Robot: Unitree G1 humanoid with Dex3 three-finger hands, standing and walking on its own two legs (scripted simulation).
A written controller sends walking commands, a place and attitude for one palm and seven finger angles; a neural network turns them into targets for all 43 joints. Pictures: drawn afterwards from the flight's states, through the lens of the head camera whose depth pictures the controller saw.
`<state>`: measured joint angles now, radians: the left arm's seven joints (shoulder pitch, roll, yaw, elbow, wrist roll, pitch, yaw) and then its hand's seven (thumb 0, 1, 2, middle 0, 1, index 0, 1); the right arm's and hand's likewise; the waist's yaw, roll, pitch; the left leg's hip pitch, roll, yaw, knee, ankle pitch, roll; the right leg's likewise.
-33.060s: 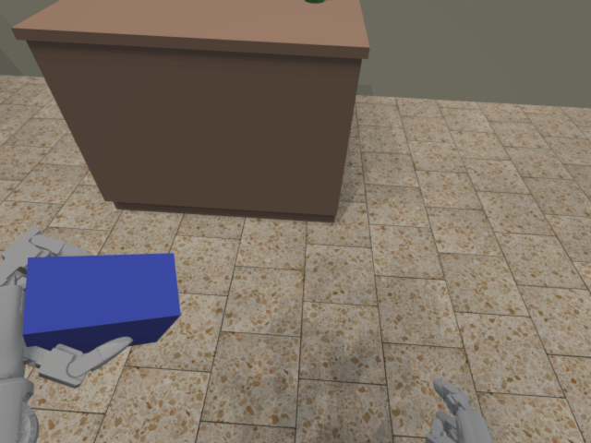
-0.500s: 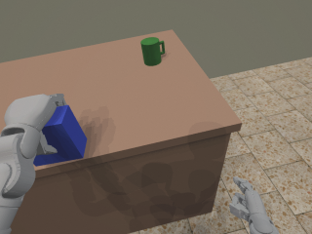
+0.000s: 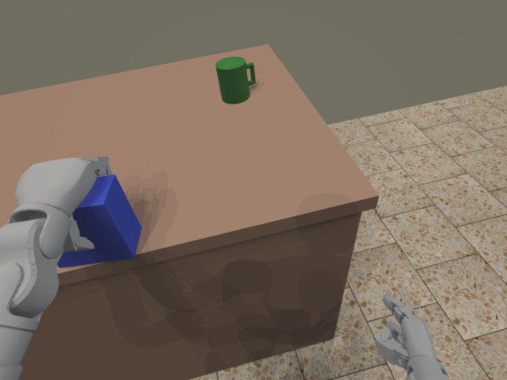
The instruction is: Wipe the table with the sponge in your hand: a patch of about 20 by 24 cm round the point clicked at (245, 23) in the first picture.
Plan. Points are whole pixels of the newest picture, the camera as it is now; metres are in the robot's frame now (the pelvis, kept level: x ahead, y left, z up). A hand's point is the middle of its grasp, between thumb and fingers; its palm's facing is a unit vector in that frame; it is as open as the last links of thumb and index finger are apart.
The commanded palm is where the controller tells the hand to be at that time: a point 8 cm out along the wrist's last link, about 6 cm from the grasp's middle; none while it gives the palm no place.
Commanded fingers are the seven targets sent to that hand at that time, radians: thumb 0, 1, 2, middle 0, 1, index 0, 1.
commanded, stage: lower the sponge onto the table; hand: left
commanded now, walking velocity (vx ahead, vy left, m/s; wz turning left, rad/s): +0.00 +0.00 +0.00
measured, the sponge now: (92, 231) +0.27 +0.31 +0.11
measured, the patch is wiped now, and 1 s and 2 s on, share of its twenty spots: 0.00 0.20 0.30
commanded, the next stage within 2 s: wipe forward along the first lane in 0.04 s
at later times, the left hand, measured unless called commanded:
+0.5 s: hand (76, 193) +0.30 +0.34 +0.16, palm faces +0.02 +0.02 -1.00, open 10.7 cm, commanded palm +0.28 +0.33 +0.23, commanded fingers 0.00 0.10 1.30 -1.20 -1.60 -1.20 -1.60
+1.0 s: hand (84, 178) +0.34 +0.35 +0.16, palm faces -0.02 +0.02 -1.00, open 10.7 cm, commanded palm +0.32 +0.35 +0.21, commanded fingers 0.00 0.10 1.30 -1.20 -1.60 -1.20 -1.60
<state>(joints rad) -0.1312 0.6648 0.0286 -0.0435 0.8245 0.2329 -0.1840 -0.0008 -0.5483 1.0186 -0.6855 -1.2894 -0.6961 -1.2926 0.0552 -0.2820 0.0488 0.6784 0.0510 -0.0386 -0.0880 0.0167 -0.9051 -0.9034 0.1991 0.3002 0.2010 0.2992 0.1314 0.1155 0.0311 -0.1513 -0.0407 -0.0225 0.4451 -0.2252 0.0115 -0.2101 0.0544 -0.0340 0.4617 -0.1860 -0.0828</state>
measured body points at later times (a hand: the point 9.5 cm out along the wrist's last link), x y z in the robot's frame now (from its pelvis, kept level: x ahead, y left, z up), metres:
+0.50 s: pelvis +0.01 +0.01 +0.00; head +0.01 -0.04 +0.45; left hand +0.30 +0.33 +0.22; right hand +0.24 -0.21 -0.10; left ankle +0.01 +0.12 -0.74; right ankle +0.04 -0.07 -0.74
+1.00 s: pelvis +0.02 +0.02 +0.00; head +0.03 -0.03 +0.45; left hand +0.34 +0.35 +0.21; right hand +0.22 -0.22 -0.11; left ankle +0.01 +0.12 -0.74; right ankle +0.04 -0.07 -0.74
